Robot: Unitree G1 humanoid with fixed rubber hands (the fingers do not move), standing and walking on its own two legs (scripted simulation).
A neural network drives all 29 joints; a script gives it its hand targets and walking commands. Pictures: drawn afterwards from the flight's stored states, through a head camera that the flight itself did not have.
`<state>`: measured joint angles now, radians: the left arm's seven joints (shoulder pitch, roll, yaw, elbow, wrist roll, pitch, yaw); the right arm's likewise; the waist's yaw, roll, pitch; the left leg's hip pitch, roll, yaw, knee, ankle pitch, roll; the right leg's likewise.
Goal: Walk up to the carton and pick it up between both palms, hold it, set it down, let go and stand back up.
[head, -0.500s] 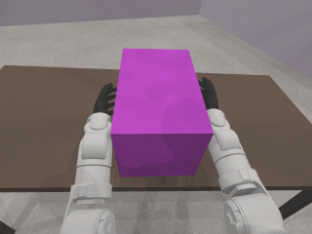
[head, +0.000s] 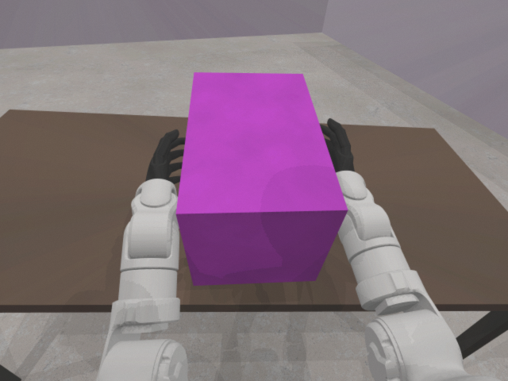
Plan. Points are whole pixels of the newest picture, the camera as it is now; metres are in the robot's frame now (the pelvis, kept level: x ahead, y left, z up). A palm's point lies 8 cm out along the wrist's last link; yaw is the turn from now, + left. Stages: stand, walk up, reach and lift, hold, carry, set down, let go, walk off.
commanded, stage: hold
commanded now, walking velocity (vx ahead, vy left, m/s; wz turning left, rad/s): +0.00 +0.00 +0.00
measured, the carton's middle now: (252, 172) +0.37 -0.01 +0.18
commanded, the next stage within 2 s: none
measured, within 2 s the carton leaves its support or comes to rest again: neither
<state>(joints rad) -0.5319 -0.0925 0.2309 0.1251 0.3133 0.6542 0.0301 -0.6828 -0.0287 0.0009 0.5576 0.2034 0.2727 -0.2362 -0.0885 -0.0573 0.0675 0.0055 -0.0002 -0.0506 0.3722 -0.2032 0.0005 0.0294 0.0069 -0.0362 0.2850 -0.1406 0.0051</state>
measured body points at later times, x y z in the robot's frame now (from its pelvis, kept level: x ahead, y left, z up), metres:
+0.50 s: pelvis -0.01 +0.00 +0.00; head -0.05 +0.03 +0.45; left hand +0.37 +0.13 +0.18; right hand +0.37 -0.14 +0.20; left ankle +0.01 +0.12 -0.75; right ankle +0.02 -0.12 -0.75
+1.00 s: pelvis +0.00 +0.00 +0.00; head -0.04 +0.03 +0.44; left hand +0.37 +0.13 +0.17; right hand +0.38 -0.14 +0.19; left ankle +0.01 +0.12 -0.75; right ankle +0.02 -0.12 -0.75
